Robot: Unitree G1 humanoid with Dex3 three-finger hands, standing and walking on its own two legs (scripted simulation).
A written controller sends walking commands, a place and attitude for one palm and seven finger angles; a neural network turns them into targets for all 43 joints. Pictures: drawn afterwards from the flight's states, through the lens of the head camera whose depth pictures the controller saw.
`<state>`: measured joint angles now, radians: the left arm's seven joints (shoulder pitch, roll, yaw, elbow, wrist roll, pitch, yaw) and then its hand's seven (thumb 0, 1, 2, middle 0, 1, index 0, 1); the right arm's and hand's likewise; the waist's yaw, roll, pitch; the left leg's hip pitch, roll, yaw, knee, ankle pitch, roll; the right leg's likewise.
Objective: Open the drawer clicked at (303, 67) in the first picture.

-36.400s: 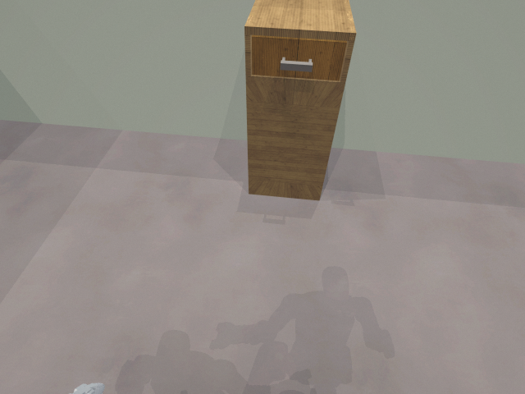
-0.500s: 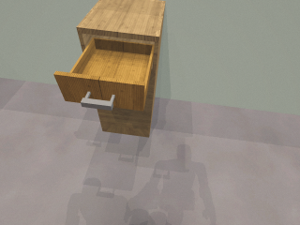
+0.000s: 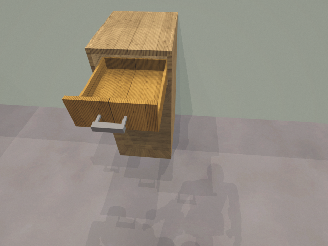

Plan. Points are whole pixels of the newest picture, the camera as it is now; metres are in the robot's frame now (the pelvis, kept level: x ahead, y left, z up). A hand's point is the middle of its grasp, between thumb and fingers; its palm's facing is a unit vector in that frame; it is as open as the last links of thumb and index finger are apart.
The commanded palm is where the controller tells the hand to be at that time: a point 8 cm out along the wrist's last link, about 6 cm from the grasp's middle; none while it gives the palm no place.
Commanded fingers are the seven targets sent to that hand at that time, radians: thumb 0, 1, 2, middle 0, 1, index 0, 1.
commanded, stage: let the arm hang, fingers relaxed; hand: left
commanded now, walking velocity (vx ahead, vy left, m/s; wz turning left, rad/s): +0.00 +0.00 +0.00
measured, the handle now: (110, 122) +0.51 +0.22 -0.03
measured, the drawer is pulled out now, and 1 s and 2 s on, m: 0.30 0.30 0.30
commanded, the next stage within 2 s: look to check the result in 0.20 s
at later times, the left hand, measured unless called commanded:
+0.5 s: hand out of the picture +0.06 +0.20 -0.16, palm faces -0.02 -0.95 -0.30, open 7.4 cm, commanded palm none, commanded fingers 0.00 0.90 0.90 -0.20 -0.30 -0.20 -0.30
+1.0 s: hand out of the picture +0.11 +0.21 -0.15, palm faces -0.02 -0.95 -0.32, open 7.4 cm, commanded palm none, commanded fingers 0.00 0.90 0.90 -0.20 -0.30 -0.20 -0.30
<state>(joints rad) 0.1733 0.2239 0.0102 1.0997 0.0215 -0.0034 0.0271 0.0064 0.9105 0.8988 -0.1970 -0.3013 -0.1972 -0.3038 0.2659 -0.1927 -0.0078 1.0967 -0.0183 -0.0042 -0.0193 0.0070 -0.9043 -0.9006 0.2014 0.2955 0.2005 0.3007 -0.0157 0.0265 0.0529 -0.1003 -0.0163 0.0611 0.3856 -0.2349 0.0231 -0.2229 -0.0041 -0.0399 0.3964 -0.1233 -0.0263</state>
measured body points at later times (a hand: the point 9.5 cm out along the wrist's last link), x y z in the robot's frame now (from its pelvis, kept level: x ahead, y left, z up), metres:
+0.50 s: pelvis +0.02 -0.02 +0.00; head +0.04 -0.03 +0.45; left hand +0.06 +0.25 -0.14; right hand +0.02 -0.28 -0.15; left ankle -0.01 +0.10 -0.74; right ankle +0.06 -0.10 -0.74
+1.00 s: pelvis +0.03 -0.02 +0.00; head +0.05 -0.03 +0.45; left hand +0.11 +0.26 -0.13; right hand +0.07 -0.30 -0.15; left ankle -0.01 +0.10 -0.74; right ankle +0.06 -0.10 -0.74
